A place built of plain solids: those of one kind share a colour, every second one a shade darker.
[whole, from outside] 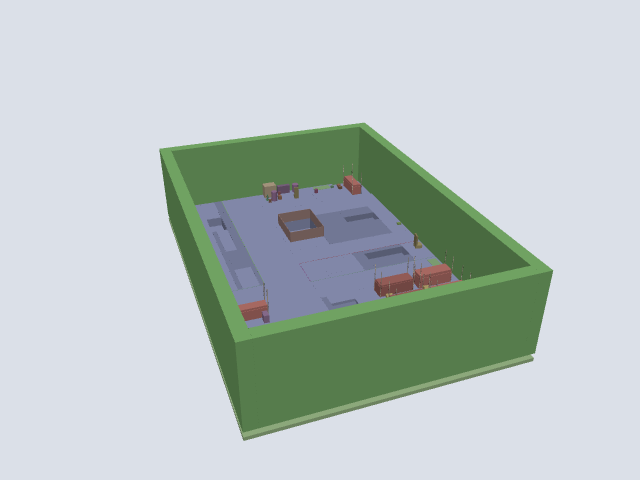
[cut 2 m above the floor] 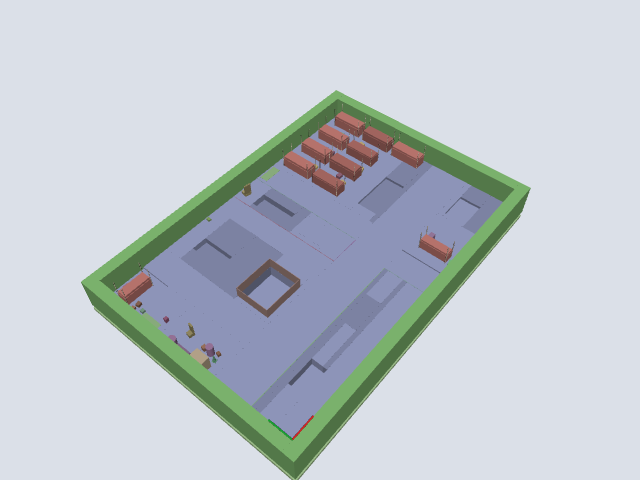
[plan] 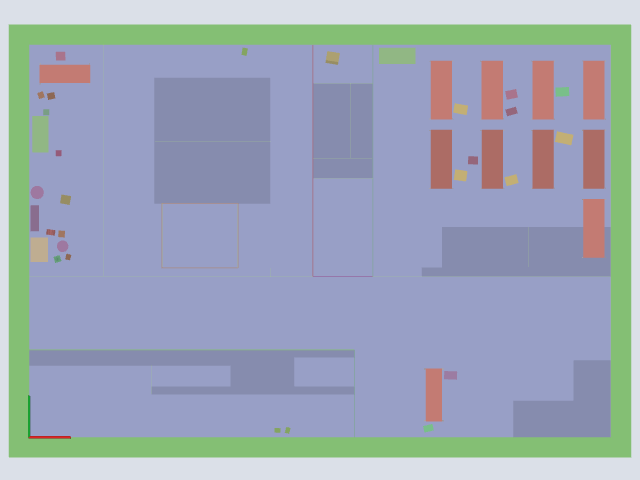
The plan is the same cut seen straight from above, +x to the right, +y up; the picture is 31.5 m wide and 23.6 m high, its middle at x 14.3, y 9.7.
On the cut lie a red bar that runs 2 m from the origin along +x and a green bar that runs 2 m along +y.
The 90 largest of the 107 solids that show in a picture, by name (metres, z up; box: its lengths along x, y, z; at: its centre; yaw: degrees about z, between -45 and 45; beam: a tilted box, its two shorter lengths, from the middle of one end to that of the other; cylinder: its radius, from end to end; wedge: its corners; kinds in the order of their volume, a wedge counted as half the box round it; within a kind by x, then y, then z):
{
 "wall_1": {"box": [1.0, 19.3, 7.0], "at": [-0.5, 9.65, 2.5]},
 "wall_2": {"box": [30.6, 1.0, 7.0], "at": [14.3, -0.5, 2.5]},
 "wall_3": {"box": [30.6, 1.0, 7.0], "at": [14.3, 19.8, 2.5]},
 "wall_4": {"box": [1.0, 19.3, 7.0], "at": [29.1, 9.65, 2.5]},
 "floor_1": {"box": [3.45, 1.42, 1.32], "at": [1.73, 2.81, -0.66]},
 "floor_2": {"box": [3.65, 5.6, 1.0], "at": [1.82, 10.7, -0.5]},
 "floor_3": {"box": [3.65, 2.8, 1.0], "at": [1.82, 14.9, -0.5]},
 "floor_4": {"box": [3.65, 3.0, 0.85], "at": [1.82, 17.8, -0.57]},
 "floor_5": {"box": [2.56, 1.42, 0.48], "at": [4.73, 2.81, -1.08]},
 "floor_6": {"box": [2.5, 11.4, 1.0], "at": [4.9, 13.6, -0.5]},
 "floor_7": {"box": [9.9, 0.4, 1.32], "at": [4.95, 3.72, -0.66]},
 "floor_8": {"box": [0.4, 3.13, 1.32], "at": [6.35, 9.91, -0.66]},
 "floor_9": {"box": [1.4, 3.13, 1.32], "at": [6.85, 16.11, -0.66]},
 "floor_10": {"box": [3.89, 1.02, 1.32], "at": [7.96, 3.01, -0.66]},
 "floor_11": {"box": [16.0, 2.1, 1.32], "at": [8.0, 1.05, -0.66]},
 "floor_12": {"box": [16.0, 0.38, 1.32], "at": [8.0, 4.11, -0.66]},
 "floor_13": {"box": [1.42, 3.13, 0.75], "at": [8.26, 16.11, -0.94]},
 "floor_14": {"box": [3.7, 3.13, 0.24], "at": [8.4, 9.91, -1.2]},
 "floor_15": {"box": [5.7, 0.45, 1.32], "at": [9.0, 8.12, -0.66]},
 "floor_16": {"box": [5.7, 3.07, 1.32], "at": [9.0, 13.02, -0.66]},
 "floor_17": {"box": [5.7, 1.62, 1.32], "at": [9.0, 18.49, -0.66]},
 "floor_18": {"box": [2.88, 3.13, 1.32], "at": [10.41, 16.11, -0.66]},
 "floor_19": {"box": [9.99, 0.4, 1.32], "at": [11.01, 2.3, -0.66]},
 "floor_20": {"box": [1.6, 3.13, 1.32], "at": [11.05, 9.91, -0.66]},
 "floor_21": {"box": [3.13, 1.42, 1.32], "at": [11.46, 3.21, -0.66]},
 "floor_22": {"box": [2.1, 11.4, 1.0], "at": [12.9, 13.6, -0.5]},
 "floor_23": {"box": [0.45, 3.13, 1.32], "at": [14.18, 11.16, -0.66]},
 "floor_24": {"box": [0.45, 3.7, 1.32], "at": [14.18, 15.55, -0.66]},
 "floor_25": {"box": [28.6, 3.6, 1.0], "at": [14.3, 6.1, -0.5]},
 "floor_26": {"box": [2.97, 1.42, 1.32], "at": [14.52, 3.21, -0.66]},
 "floor_27": {"box": [1.42, 3.7, 0.66], "at": [15.11, 15.55, -0.99]},
 "floor_28": {"box": [1.99, 3.13, 1.32], "at": [15.39, 11.16, -0.66]},
 "floor_29": {"box": [2.95, 1.7, 1.32], "at": [15.43, 8.75, -0.66]},
 "floor_30": {"box": [2.95, 0.97, 1.32], "at": [15.43, 13.21, -0.66]},
 "floor_31": {"box": [2.95, 1.9, 1.32], "at": [15.43, 18.35, -0.66]},
 "floor_32": {"box": [1.08, 3.7, 1.32], "at": [16.36, 15.55, -0.66]},
 "floor_33": {"box": [0.51, 3.13, 1.32], "at": [16.64, 11.16, -0.66]},
 "floor_34": {"box": [2.4, 4.3, 1.0], "at": [17.2, 2.15, -0.5]},
 "floor_35": {"box": [2.4, 11.4, 1.0], "at": [18.1, 13.6, -0.5]},
 "floor_36": {"box": [1.0, 1.99, 1.32], "at": [19.8, 9.35, -0.66]},
 "floor_37": {"box": [3.0, 4.3, 1.12], "at": [19.9, 2.15, -0.44]},
 "floor_38": {"box": [4.27, 1.99, 1.08], "at": [22.43, 9.35, -0.78]},
 "floor_39": {"box": [2.4, 4.3, 1.0], "at": [22.6, 2.15, -0.5]},
 "floor_40": {"box": [9.3, 0.45, 1.32], "at": [23.95, 8.12, -0.66]},
 "floor_41": {"box": [9.3, 8.96, 1.32], "at": [23.95, 14.82, -0.66]},
 "floor_42": {"box": [0.4, 1.99, 1.32], "at": [24.0, 2.79, -0.66]},
 "floor_43": {"box": [2.56, 1.99, 1.09], "at": [25.48, 2.79, -0.78]},
 "floor_44": {"box": [4.8, 1.8, 1.32], "at": [26.2, 0.9, -0.66]},
 "floor_45": {"box": [4.8, 0.51, 1.32], "at": [26.2, 4.04, -0.66]},
 "floor_46": {"box": [4.03, 1.99, 1.32], "at": [26.59, 9.35, -0.66]},
 "floor_47": {"box": [1.84, 1.99, 1.32], "at": [27.68, 2.79, -0.66]},
 "floor_base_1": {"box": [30.6, 21.3, 0.3], "at": [14.3, 9.65, -1.57]},
 "piece_1": {"box": [2.5, 0.9, 0.87], "at": [1.75, 17.87, 0.28]},
 "piece_2": {"box": [2.42, 0.82, 0.21], "at": [1.75, 17.87, 0.82]},
 "piece_3": {"box": [0.8, 2.6, 0.83], "at": [19.9, 2.08, 0.54]},
 "piece_4": {"box": [0.72, 2.52, 0.17], "at": [19.9, 2.08, 1.03]},
 "piece_5": {"box": [1.05, 2.9, 0.91], "at": [20.27, 13.67, 0.46]},
 "piece_6": {"box": [0.97, 2.82, 0.13], "at": [20.27, 13.67, 0.97]},
 "piece_7": {"box": [1.05, 2.9, 0.91], "at": [20.27, 17.07, 0.46]},
 "piece_8": {"box": [0.97, 2.82, 0.24], "at": [20.27, 17.07, 1.03]},
 "piece_9": {"box": [1.05, 2.9, 0.91], "at": [22.77, 13.67, 0.46]},
 "piece_10": {"box": [0.97, 2.82, 0.23], "at": [22.77, 13.67, 1.02]},
 "piece_11": {"box": [1.05, 2.9, 0.91], "at": [22.77, 17.07, 0.46]},
 "piece_12": {"box": [0.97, 2.82, 0.22], "at": [22.77, 17.07, 1.02]},
 "piece_13": {"box": [1.05, 2.9, 0.91], "at": [25.27, 13.67, 0.46]},
 "piece_14": {"box": [0.97, 2.82, 0.13], "at": [25.27, 13.67, 0.97]},
 "piece_15": {"box": [1.05, 2.9, 0.91], "at": [25.27, 17.07, 0.46]},
 "piece_16": {"box": [0.97, 2.82, 0.21], "at": [25.27, 17.07, 1.01]},
 "piece_17": {"box": [1.05, 2.9, 0.91], "at": [27.77, 10.27, 0.46]},
 "piece_18": {"box": [0.97, 2.82, 0.19], "at": [27.77, 10.27, 1.0]},
 "piece_19": {"box": [1.05, 2.9, 0.91], "at": [27.77, 13.67, 0.46]},
 "piece_20": {"box": [0.97, 2.82, 0.21], "at": [27.77, 13.67, 1.01]},
 "piece_21": {"box": [1.05, 2.9, 0.91], "at": [27.77, 17.07, 0.46]},
 "piece_22": {"box": [0.97, 2.82, 0.23], "at": [27.77, 17.07, 1.02]},
 "pallet_load_1": {"box": [0.86, 1.21, 1.27], "at": [0.5, 9.22, 0.64]},
 "crate_stack_1": {"box": [0.41, 1.28, 0.84], "at": [0.28, 10.77, 0.42]},
 "crate_stack_2": {"box": [0.64, 0.41, 0.64], "at": [20.72, 3.05, 0.44], "yaw": -1.6},
 "rail_1": {"box": [0.04, 3.13, 1.0], "at": [6.53, 9.91, 0.5]},
 "rail_2": {"box": [3.78, 0.04, 1.0], "at": [8.4, 8.33, 0.5]},
 "rail_3": {"box": [3.78, 0.04, 1.0], "at": [8.4, 11.5, 0.5]},
 "rail_4": {"box": [0.04, 3.13, 1.0], "at": [10.27, 9.91, 0.5]},
 "barrel_1": {"cylinder": 0.33, "from": [0.4, 12.03, 0.0], "to": [0.4, 12.03, 0.83]},
 "barrel_2": {"cylinder": 0.28, "from": [1.65, 9.39, 0.0], "to": [1.65, 9.39, 0.98]},
 "sack_1": {"box": [0.61, 0.52, 0.27], "at": [21.21, 12.88, 0.14], "yaw": -7.7},
 "sack_2": {"box": [0.83, 0.53, 0.25], "at": [26.3, 14.7, 0.12], "yaw": -12.0},
 "hand_truck_1": {"box": [0.63, 0.14, 0.93], "at": [14.89, 18.43, 0.77], "yaw": -9.1},
 "hand_truck_2": {"box": [0.63, 0.59, 0.3], "at": [14.92, 18.65, 0.15], "yaw": -9.1},
 "low_mat_1": {"box": [0.8, 1.8, 0.06], "at": [0.55, 14.9, -0.02]},
 "low_mat_2": {"box": [1.8, 0.8, 0.06], "at": [18.1, 18.75, -0.02]},
 "crate_1": {"box": [0.67, 0.45, 0.31], "at": [26.21, 16.98, 0.15], "yaw": 2.8}
}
